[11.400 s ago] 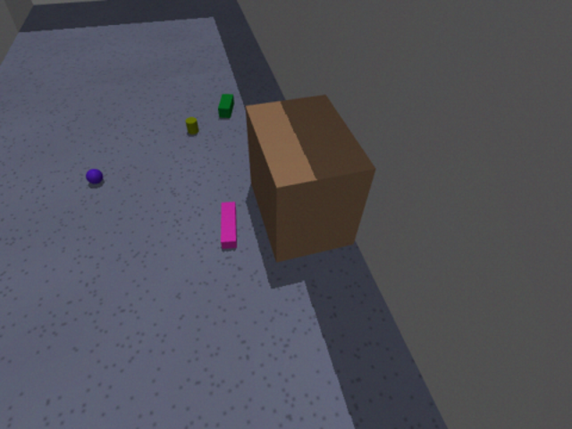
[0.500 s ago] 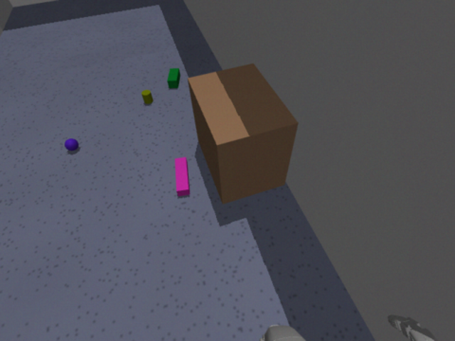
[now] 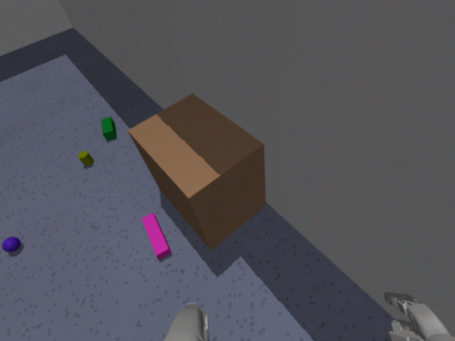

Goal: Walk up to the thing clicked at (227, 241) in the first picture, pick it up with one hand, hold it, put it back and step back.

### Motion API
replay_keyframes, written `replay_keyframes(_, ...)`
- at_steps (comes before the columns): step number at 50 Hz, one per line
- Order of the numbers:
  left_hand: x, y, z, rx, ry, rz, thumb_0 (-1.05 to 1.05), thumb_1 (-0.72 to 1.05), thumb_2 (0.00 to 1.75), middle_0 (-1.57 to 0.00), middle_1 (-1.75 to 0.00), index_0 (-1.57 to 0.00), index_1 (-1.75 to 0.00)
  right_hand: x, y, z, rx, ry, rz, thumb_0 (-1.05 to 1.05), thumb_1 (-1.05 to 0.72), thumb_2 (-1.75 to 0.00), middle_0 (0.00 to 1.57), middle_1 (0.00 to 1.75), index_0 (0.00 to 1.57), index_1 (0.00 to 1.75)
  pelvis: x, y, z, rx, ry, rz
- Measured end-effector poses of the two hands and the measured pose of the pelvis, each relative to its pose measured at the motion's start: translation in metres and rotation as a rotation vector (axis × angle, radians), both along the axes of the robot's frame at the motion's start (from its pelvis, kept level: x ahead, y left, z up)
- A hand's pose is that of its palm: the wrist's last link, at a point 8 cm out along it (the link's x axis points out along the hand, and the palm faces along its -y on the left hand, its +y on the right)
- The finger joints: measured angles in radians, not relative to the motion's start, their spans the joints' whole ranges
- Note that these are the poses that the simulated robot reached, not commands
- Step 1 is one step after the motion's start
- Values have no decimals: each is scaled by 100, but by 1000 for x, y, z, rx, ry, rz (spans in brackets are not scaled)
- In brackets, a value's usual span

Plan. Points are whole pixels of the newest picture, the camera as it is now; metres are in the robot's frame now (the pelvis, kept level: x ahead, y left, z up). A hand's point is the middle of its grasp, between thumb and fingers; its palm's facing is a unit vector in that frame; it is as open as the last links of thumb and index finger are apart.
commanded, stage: walk up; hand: left
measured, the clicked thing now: (155, 235) +0.69 +0.43 -0.73
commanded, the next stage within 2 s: none
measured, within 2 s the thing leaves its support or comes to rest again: neither
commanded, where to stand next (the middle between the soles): +0.35 +0.64 m, yaw -62 degrees
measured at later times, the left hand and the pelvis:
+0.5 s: hand (37, 263) +0.33 +0.47 -0.12, palm faces -0.33 -0.72 -0.61, open 7.4 cm; pelvis +0.14 +0.20 -0.03, yaw -17 degrees
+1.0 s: hand out of the picture +0.46 +0.67 -0.14, palm faces -0.48 -0.66 -0.58, open 7.4 cm; pelvis +0.24 +0.45 -0.03, yaw -32 degrees
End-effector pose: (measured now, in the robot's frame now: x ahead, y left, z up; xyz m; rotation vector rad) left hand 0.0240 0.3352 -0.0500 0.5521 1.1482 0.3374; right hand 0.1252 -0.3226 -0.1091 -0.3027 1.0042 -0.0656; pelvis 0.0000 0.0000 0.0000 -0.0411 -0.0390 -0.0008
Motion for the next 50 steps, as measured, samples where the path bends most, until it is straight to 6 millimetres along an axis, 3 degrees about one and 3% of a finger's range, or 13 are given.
replay_keyframes(4, 65, 71, -22, 45, 7, -88, 0, 89, 89, -22, -30, -21, -31, 4, 28, -2, -83, 3, -89, 0, -90, -89, 21, 30, 21, 30, 33, 53, -22, -8, 11, -49)
replay_keyframes(7, 123, 111, -38, 74, 1, -135, 1, 90, 89, -21, -30, -21, -30, -13, 56, -1, -123, 23, -177, 0, -90, -89, 20, 30, 21, 30, 45, 84, -30, 10, -3, -90)
replay_keyframes(12, 205, 122, -29, 2, -39, -249, 1, 90, 90, -21, -30, -20, -30, -51, 110, 16, -99, 153, -292, 0, -90, -89, 20, 30, 21, 30, 68, 117, -5, 15, 12, -146)
replay_keyframes(18, 269, 130, -18, -24, -28, -382, 0, 90, 90, -21, -30, -20, -30, -65, 156, 19, -82, 184, -369, 0, -90, -89, 21, 30, 21, 30, 105, 156, 3, 34, 35, -226)
replay_keyframes(22, 298, 145, -19, 2, -47, -450, 0, 90, 89, -21, -30, -20, -30, -50, 177, -1, -75, 169, -396, 1, -90, -89, 21, 30, 21, 30, 129, 178, -13, 33, 47, -264)
replay_keyframes(28, 314, 197, -21, 48, -101, -414, 0, 90, 89, -21, -30, -21, -30, 12, 216, -21, -78, 118, -345, 1, -90, -89, 21, 30, 21, 30, 148, 224, -28, -14, 20, -304)
replay_keyframes(33, 331, 249, -25, 60, -74, -449, 0, 90, 89, -21, -30, -21, -30, 67, 252, -15, -78, -8, -331, 1, -90, -89, 21, 30, 21, 30, 170, 279, -34, 12, 29, -354)
replay_keyframes(37, 362, 304, -39, 66, -45, -490, 0, 89, 89, -21, -30, -21, -31, 90, 291, -13, -122, -69, -361, 0, -90, -89, 21, 30, 21, 30, 195, 335, -48, 33, 49, -410)
replay_keyframes(40, 390, 344, -52, 88, -31, -483, 0, 90, 89, -21, -30, -21, -31, 86, 330, -17, -154, -67, -399, 0, -90, -89, 20, 30, 21, 30, 209, 372, -56, 33, 32, -454)
replay_keyframes(42, 409, 358, -54, 87, -24, -480, 0, 90, 89, -21, -30, -21, -30, 75, 360, -17, -138, -34, -450, 0, -90, -89, 20, 30, 21, 30, 216, 389, -50, 12, 30, -474)
replay_keyframes(46, 438, 366, -49, 42, -14, -528, 1, 90, 89, -21, -30, -20, -30, 46, 417, -15, -87, 53, -546, 0, -90, -89, 21, 30, 21, 30, 225, 416, -34, 6, 35, -508)
replay_keyframes(50, 453, 369, -42, 4, -15, -606, 0, 90, 89, -21, -30, -20, -30, 25, 460, -21, -57, 111, -611, 0, -90, -89, 21, 30, 21, 30, 236, 445, -28, 17, 51, -551)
